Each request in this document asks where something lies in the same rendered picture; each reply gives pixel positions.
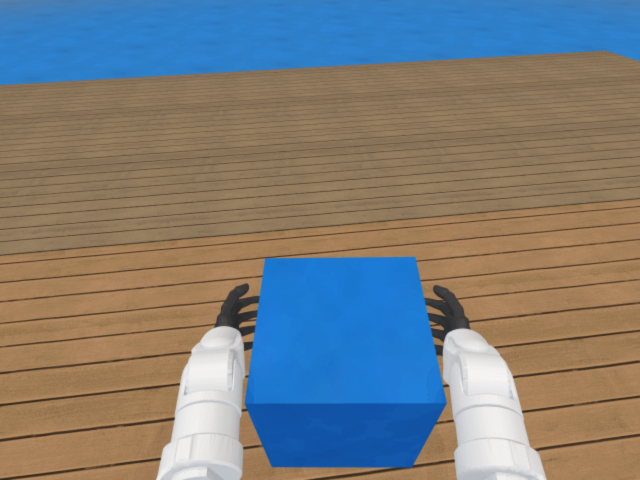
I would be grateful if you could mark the carton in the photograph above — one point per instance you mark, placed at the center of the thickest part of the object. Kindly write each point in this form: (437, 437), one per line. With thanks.
(343, 370)

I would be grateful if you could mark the robot left forearm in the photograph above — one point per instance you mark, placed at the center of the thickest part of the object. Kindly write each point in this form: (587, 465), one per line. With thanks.
(205, 439)

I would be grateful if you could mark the robot right forearm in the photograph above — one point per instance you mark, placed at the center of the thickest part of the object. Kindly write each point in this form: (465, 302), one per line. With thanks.
(491, 435)

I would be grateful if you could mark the right robot hand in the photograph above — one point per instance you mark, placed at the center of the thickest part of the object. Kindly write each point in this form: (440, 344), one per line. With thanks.
(454, 315)

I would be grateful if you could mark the left robot hand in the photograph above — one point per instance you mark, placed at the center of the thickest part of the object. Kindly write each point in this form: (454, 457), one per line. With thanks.
(229, 312)

